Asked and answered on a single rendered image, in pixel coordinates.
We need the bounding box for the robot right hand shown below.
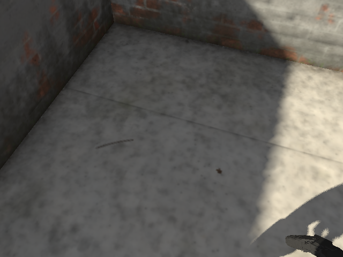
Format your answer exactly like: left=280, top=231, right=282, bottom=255
left=285, top=235, right=343, bottom=257

